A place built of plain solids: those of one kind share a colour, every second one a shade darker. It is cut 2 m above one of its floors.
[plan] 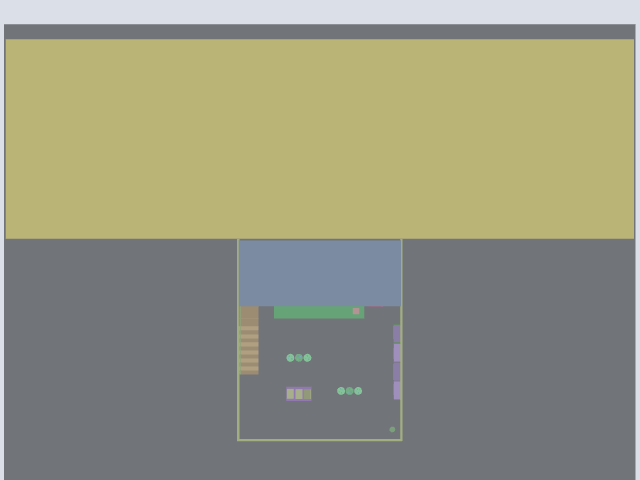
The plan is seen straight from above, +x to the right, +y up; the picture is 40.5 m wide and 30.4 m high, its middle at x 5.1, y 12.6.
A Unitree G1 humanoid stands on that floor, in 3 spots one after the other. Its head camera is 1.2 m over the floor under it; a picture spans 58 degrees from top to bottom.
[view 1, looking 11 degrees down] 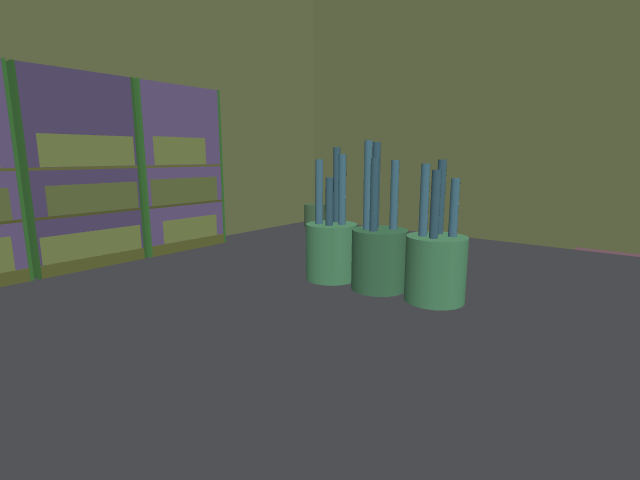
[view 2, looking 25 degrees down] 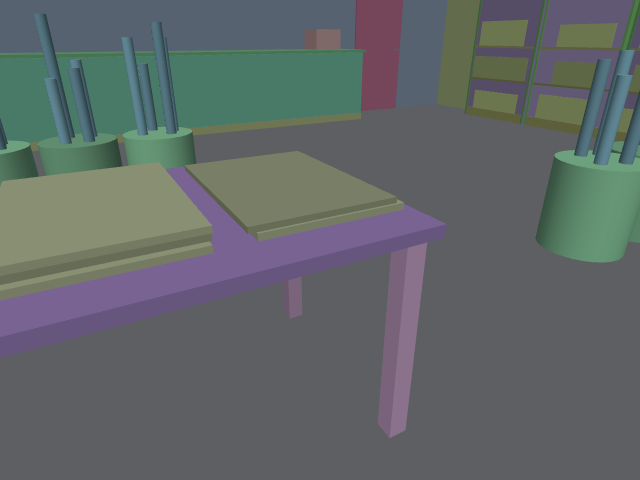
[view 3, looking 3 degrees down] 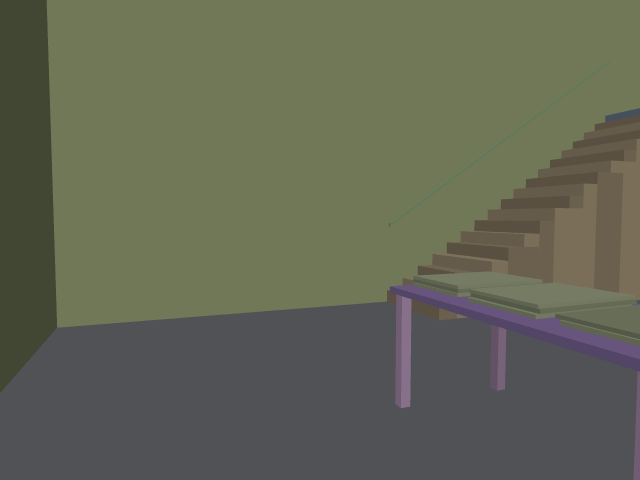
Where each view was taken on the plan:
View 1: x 5.04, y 6.39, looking -52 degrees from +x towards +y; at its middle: bin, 4.01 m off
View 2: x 3.77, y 1.65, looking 61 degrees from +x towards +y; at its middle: top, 1.04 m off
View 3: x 5.37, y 1.00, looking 159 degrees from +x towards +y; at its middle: wall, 5.76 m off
